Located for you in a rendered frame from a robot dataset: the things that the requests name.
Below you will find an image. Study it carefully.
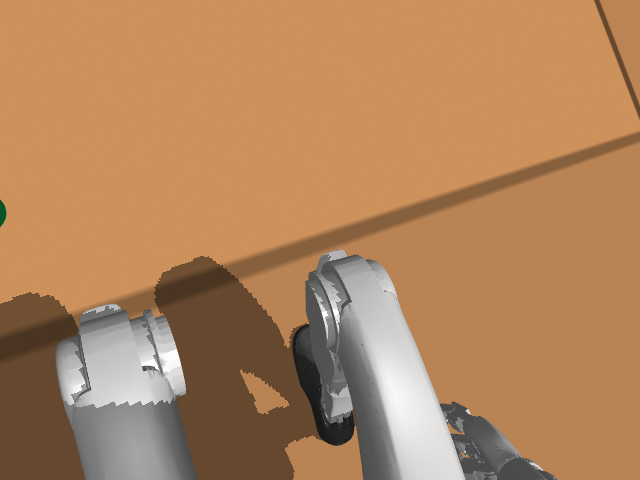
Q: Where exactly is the right robot arm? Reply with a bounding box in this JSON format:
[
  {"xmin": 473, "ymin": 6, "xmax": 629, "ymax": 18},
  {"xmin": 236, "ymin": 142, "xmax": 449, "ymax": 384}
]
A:
[{"xmin": 497, "ymin": 458, "xmax": 558, "ymax": 480}]

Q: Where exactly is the tin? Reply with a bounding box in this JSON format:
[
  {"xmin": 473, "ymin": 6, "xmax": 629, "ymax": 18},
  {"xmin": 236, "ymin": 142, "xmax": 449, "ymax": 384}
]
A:
[{"xmin": 0, "ymin": 200, "xmax": 6, "ymax": 227}]

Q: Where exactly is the right robot foot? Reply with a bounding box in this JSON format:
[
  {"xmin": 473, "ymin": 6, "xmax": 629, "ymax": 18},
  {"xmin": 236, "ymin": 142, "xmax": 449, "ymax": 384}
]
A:
[{"xmin": 292, "ymin": 324, "xmax": 354, "ymax": 446}]

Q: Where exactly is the right robot hand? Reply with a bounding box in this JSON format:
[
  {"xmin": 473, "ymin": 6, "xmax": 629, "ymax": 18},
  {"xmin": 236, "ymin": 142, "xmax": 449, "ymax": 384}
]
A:
[{"xmin": 439, "ymin": 402, "xmax": 523, "ymax": 480}]

